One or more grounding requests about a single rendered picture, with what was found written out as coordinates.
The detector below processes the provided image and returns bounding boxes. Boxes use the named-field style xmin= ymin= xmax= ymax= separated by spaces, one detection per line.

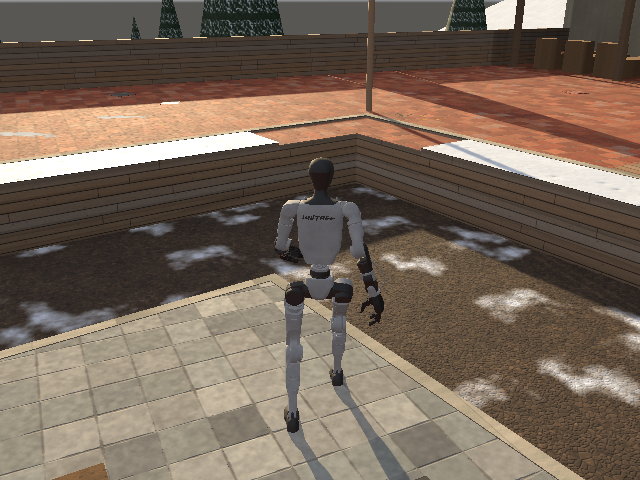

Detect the left robot upper arm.
xmin=275 ymin=200 xmax=301 ymax=251

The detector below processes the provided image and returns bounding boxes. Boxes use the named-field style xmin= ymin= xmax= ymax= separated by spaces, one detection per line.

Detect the right robot hand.
xmin=360 ymin=292 xmax=384 ymax=326

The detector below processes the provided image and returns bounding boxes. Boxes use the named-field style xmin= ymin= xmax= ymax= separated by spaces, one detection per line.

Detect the robot right forearm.
xmin=357 ymin=243 xmax=380 ymax=297

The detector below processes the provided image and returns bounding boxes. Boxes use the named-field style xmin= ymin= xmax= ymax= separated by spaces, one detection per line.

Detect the robot thigh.
xmin=330 ymin=278 xmax=353 ymax=333
xmin=284 ymin=280 xmax=306 ymax=363

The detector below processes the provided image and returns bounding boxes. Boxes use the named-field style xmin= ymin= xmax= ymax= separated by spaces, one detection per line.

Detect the robot right thigh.
xmin=330 ymin=278 xmax=353 ymax=333

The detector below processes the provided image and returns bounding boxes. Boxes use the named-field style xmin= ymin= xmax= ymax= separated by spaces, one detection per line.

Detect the robot left thigh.
xmin=284 ymin=280 xmax=306 ymax=363

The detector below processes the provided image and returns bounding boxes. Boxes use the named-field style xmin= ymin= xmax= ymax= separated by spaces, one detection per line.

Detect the robot left forearm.
xmin=274 ymin=236 xmax=290 ymax=257

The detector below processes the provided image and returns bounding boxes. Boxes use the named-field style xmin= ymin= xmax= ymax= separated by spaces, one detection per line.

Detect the left robot hand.
xmin=280 ymin=245 xmax=303 ymax=263

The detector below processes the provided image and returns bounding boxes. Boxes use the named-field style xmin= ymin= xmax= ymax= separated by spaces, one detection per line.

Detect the right robot upper arm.
xmin=341 ymin=201 xmax=366 ymax=259

